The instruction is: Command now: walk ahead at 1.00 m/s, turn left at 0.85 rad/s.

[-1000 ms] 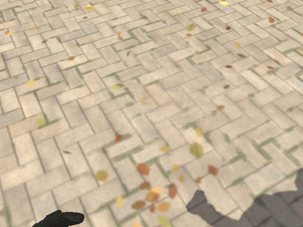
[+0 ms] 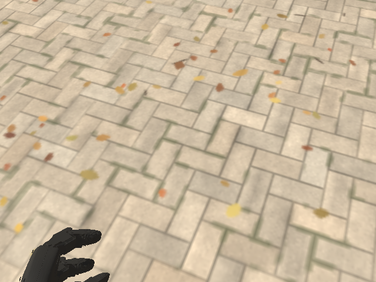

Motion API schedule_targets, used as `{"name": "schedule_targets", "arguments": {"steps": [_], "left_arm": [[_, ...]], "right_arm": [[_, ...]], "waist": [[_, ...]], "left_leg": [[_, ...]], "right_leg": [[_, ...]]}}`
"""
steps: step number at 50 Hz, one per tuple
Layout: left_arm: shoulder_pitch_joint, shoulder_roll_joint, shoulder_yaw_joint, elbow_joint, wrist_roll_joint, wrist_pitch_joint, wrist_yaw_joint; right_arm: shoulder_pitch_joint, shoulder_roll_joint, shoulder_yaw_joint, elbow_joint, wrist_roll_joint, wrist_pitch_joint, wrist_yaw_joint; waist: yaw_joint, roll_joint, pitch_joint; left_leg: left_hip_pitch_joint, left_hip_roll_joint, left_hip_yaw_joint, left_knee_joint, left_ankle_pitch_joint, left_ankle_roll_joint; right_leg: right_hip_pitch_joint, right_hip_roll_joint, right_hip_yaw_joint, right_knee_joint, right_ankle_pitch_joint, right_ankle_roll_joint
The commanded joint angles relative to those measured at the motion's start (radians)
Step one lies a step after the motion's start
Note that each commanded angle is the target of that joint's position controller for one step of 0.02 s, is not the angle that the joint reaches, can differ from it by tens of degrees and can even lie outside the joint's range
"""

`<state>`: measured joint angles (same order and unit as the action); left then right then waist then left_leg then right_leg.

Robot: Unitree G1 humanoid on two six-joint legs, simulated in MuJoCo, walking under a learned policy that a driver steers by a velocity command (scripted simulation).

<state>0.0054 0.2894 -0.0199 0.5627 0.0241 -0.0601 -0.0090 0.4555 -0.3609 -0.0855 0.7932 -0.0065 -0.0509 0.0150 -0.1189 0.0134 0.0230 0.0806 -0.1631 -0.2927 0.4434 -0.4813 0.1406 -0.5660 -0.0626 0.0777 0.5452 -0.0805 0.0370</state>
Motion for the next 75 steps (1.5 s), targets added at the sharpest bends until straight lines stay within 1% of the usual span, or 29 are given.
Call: {"name": "schedule_targets", "arguments": {"steps": [1,2,3,5,14,18,20,21,22,23,26,33,39,42,43,44,45,46,48,51,54,60,63,64,65,66,67,69,75], "left_arm": [[0.59,0.262,0.113,0.087,0.025,-0.014,0.051],[0.535,0.349,0.126,0.087,0.062,-0.016,0.047],[0.404,0.273,0.124,0.073,0.04,-0.011,0.033],[0.308,0.132,0.097,0.088,0.027,-0.009,0.015],[0.39,0.127,0.088,0.229,-0.018,-0.054,-0.009],[0.439,0.214,0.108,0.256,-0.025,-0.054,-0.017],[0.454,0.24,0.112,0.273,-0.025,-0.044,-0.009],[0.438,0.216,0.105,0.262,-0.026,-0.045,-0.009],[0.489,0.05,0.072,0.225,-0.026,-0.046,-0.006],[0.518,0.069,0.075,0.189,-0.054,-0.035,-0.006],[0.347,0.084,0.081,0.196,-0.019,-0.004,-0.019],[0.136,0.011,0.062,0.096,0.003,0.058,-0.067],[0.028,0.052,0.05,0.061,-0.005,0.052,-0.091],[0.441,0.161,0.101,0.173,-0.005,0.049,-0.059],[0.573,0.209,0.132,0.226,-0.007,0.052,-0.032],[0.479,0.286,0.151,0.222,-0.024,0.064,-0.011],[0.426,0.38,0.171,0.166,0.002,0.077,-0.014],[0.416,0.325,0.169,0.144,-0.004,0.076,-0.006],[0.368,0.236,0.146,0.179,-0.008,0.053,0.007],[0.325,0.183,0.121,0.175,-0.018,0.01,0.009],[0.328,0.189,0.126,0.169,-0.019,-0.012,0.002],[0.387,0.218,0.149,0.184,-0.031,-0.011,-0.004],[0.319,0.286,0.161,0.172,-0.016,-0.01,-0.003],[0.284,0.212,0.139,0.151,-0.011,-0.023,-0.005],[0.32,0.037,0.094,0.106,-0.03,-0.028,-0.001],[0.383,0.074,0.079,0.075,-0.04,-0.017,0.001],[0.305,0.137,0.087,0.104,-0.012,0.003,0.003],[0.225,0.142,0.092,0.1,0.009,0.026,-0.027],[0.069,0.065,0.056,-0.012,0.011,0.072,-0.073]], "right_arm": [[-0.162,-0.098,-0.016,-0.1,-0.013,-0.034,-0.003],[-0.046,0.055,0.027,-0.155,0.024,-0.038,-0.001],[-0.055,-0.007,0.037,-0.136,-0.002,-0.029,-0.008],[-0.184,-0.052,0.032,-0.125,-0.033,-0.013,0.011],[-0.509,0.006,0.092,-0.276,-0.042,-0.008,0.071],[-0.491,-0.03,0.079,-0.254,-0.032,-0.015,0.051],[-0.236,-0.075,0.049,-0.171,-0.046,-0.021,0.016],[-0.072,-0.123,0.026,-0.13,-0.061,-0.025,-0.006],[0.041,-0.205,0.003,-0.12,-0.092,-0.034,-0.024],[0.012,-0.223,-0.002,-0.139,-0.072,-0.022,-0.026],[-0.166,-0.04,0.028,-0.114,-0.048,-0.034,-0.021],[-0.143,0.028,0.039,-0.017,-0.013,-0.084,-0.014],[-0.083,-0.089,0.017,0.014,-0.013,-0.077,-0.036],[-0.155,-0.176,-0.009,-0.022,-0.03,-0.021,-0.052],[-0.161,-0.157,-0.007,-0.024,-0.039,-0.013,-0.04],[-0.17,0.009,0.035,-0.061,-0.052,-0.024,-0.021],[-0.115,-0.025,0.039,-0.182,-0.022,-0.046,-0.019],[-0.199,-0.068,0.044,-0.186,-0.037,-0.071,-0.021],[-0.254,-0.055,0.054,-0.179,-0.045,-0.077,-0.025],[-0.234,-0.03,0.063,-0.177,-0.071,-0.014,-0.022],[-0.421,0.017,0.085,-0.259,-0.055,-0.002,-0.005],[-0.514,-0.005,0.082,-0.291,-0.017,-0.013,0.0],[-0.175,-0.117,0.029,-0.205,-0.014,-0.022,-0.033],[0.046,-0.179,0.001,-0.165,-0.031,-0.027,-0.056],[0.099,-0.242,-0.011,-0.152,-0.074,-0.029,-0.064],[-0.034,-0.24,-0.021,-0.169,-0.064,-0.023,-0.051],[-0.154,-0.123,-0.001,-0.194,-0.054,-0.017,-0.046],[-0.173,-0.047,0.018,-0.158,-0.049,-0.014,-0.038],[-0.109,-0.008,0.03,-0.043,-0.016,-0.066,-0.01]], "waist": [[0.365,-0.115,-0.312],[0.222,-0.443,-0.375],[0.187,-0.361,-0.29],[0.177,-0.081,-0.093],[0.119,-0.071,0.089],[0.1,-0.072,0.042],[-0.025,-0.065,-0.128],[-0.104,-0.053,-0.22],[-0.068,0.189,-0.368],[-0.029,0.266,-0.454],[0.054,0.058,-0.068],[0.141,0.067,0.077],[0.165,0.036,0.064],[0.384,0.088,-0.158],[0.415,0.011,-0.202],[0.292,-0.251,-0.098],[0.222,-0.309,-0.317],[0.248,-0.089,-0.262],[0.153,0.086,-0.032],[0.069,0.093,0.028],[0.106,0.049,0.087],[0.183,-0.047,0.013],[-0.011,-0.032,-0.185],[-0.107,0.018,-0.295],[-0.05,0.282,-0.36],[0.048,0.395,-0.38],[0.05,0.196,-0.22],[0.066,0.037,-0.081],[0.122,0.066,0.036]], "left_leg": [[-0.443,0.083,0.011,0.665,0.649,0.001],[-0.73,-0.026,0.103,0.924,-0.046,-0.031],[-0.85,0.058,0.132,0.994,0.061,-0.009],[-0.821,0.151,0.169,0.902,0.207,-0.022],[-0.661,0.208,0.298,0.306,0.43,-0.096],[-0.405,0.151,0.332,0.171,0.434,-0.079],[-0.104,0.101,0.34,0.124,0.334,-0.062],[0.144,0.21,0.25,0.138,0.258,-0.054],[0.355,0.524,-0.139,0.062,-0.145,-0.029],[0.319,0.636,-0.544,-0.161,-0.319,0.016],[-0.038,0.493,-0.121,-0.196,0.032,0.006],[-0.181,0.393,0.369,-0.322,0.531,-0.047],[-0.078,0.36,0.578,-0.231,1.292,-0.115],[-0.11,0.416,0.537,0.347,1.537,-0.099],[-0.281,0.346,0.534,0.71,1.106,-0.108],[-0.61,0.159,0.506,1.114,0.054,-0.138],[-0.917,0.096,0.281,1.298,-0.024,-0.162],[-0.981,0.168,0.193,1.22,0.07,-0.149],[-0.888,0.242,0.197,1.004,0.131,-0.158],[-0.722,0.291,0.209,0.804,0.072,-0.206],[-0.64,0.287,0.27,0.506,0.274,-0.225],[-0.44,0.194,0.268,0.118,0.563,-0.179],[-0.059,0.148,0.276,0.09,0.33,-0.152],[0.188,0.284,0.158,0.109,0.102,-0.125],[0.376,0.566,-0.274,-0.038,-0.265,-0.081],[0.31,0.638,-0.656,-0.208,-0.409,-0.019],[0.156,0.581,-0.491,-0.211,-0.438,-0.017],[-0.046,0.49,-0.155,-0.199,-0.088,-0.046],[-0.193,0.425,0.287,-0.297,0.388,-0.085]], "right_leg": [[0.851,-0.113,0.094,0.005,-0.407,-0.051],[0.969,-0.373,0.693,-0.251,-0.7,-0.128],[0.863,-0.366,0.87,-0.33,-0.84,-0.184],[0.621,-0.265,0.516,-0.296,-0.603,-0.18],[0.302,-0.095,0.074,-0.502,-0.026,-0.199],[0.383,-0.13,0.041,-0.428,0.436,-0.193],[0.404,-0.089,0.0,-0.041,0.666,-0.165],[0.222,-0.038,-0.004,0.238,0.468,-0.151],[-0.009,0.058,-0.031,0.626,-0.274,-0.143],[-0.134,0.099,0.017,0.82,-0.369,-0.156],[-0.193,-0.027,-0.006,0.762,-0.178,-0.139],[-0.237,-0.076,-0.065,0.596,0.0,-0.111],[0.063,0.084,-0.281,0.208,0.133,-0.202],[0.504,0.167,-0.232,0.191,-0.062,-0.272],[0.723,0.161,-0.149,0.131,-0.135,-0.301],[0.766,0.002,0.134,0.105,-0.046,-0.34],[1.027,-0.165,0.667,-0.126,-0.223,-0.546],[0.963,-0.195,0.759,-0.276,-0.353,-0.508],[0.624,-0.127,0.605,-0.313,-0.216,-0.433],[0.321,-0.025,0.413,-0.333,-0.048,-0.412],[0.165,0.062,0.313,-0.386,0.005,-0.377],[0.354,0.053,0.332,-0.291,0.297,-0.258],[0.389,0.087,0.31,0.143,0.561,-0.188],[0.239,0.132,0.255,0.447,0.38,-0.172],[-0.057,0.238,0.147,0.744,-0.449,-0.158],[-0.193,0.185,0.085,0.865,-0.396,-0.166],[-0.223,0.105,0.051,0.87,-0.276,-0.163],[-0.179,0.037,0.014,0.791,-0.206,-0.142],[-0.224,-0.033,-0.03,0.695,-0.042,-0.117]]}}
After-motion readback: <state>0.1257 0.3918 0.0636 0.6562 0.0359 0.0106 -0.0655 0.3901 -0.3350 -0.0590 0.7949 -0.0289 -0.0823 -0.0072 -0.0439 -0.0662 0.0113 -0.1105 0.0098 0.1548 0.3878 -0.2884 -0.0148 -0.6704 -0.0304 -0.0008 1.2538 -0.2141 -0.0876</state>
